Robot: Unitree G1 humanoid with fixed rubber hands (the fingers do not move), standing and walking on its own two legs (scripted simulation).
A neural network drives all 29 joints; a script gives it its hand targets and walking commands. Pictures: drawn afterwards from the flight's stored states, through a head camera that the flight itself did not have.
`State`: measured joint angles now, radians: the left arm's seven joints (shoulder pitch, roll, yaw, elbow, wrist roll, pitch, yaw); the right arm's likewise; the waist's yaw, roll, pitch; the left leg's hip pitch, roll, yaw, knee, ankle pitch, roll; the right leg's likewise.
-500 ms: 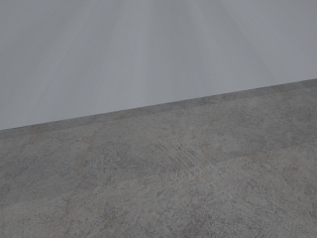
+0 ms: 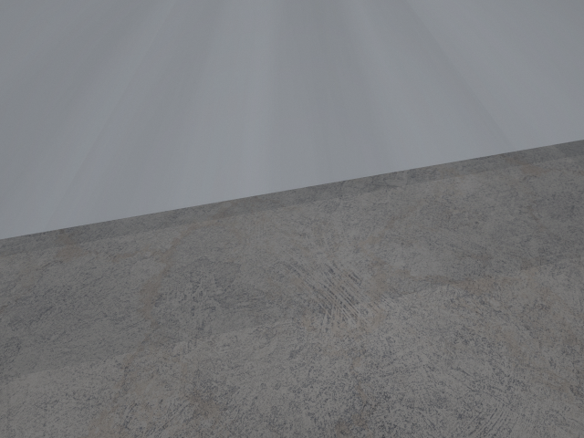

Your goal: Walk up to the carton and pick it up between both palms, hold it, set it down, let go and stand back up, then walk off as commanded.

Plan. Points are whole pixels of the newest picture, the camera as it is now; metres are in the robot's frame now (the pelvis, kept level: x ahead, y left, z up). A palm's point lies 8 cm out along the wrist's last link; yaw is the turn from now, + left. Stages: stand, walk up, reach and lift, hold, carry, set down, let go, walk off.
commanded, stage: stand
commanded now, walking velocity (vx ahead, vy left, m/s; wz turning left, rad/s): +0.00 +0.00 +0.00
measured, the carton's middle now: out of the picture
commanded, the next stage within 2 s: walk up in 2.00 s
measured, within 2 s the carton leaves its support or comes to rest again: neither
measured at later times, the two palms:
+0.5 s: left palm out of the picture +0.09 +0.29 -0.10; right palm out of the picture +0.09 -0.28 -0.11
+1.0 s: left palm out of the picture +0.09 +0.29 -0.09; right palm out of the picture +0.09 -0.28 -0.11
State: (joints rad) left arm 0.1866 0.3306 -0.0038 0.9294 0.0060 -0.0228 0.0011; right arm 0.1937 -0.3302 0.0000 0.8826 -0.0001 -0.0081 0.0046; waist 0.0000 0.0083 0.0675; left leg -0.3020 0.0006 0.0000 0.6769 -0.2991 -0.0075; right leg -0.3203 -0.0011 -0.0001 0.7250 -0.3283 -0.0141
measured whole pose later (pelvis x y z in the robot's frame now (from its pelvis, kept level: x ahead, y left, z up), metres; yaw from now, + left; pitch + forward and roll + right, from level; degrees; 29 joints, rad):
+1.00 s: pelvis +0.01 +0.00 +0.01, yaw +0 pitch -3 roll +1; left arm 0.18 0.34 0.00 0.97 0.01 -0.03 0.00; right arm 0.19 -0.33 0.00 0.91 0.00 -0.01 0.01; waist 0.00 0.01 0.04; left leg -0.28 0.00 0.00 0.60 -0.26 -0.01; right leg -0.30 0.00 0.00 0.65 -0.29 -0.01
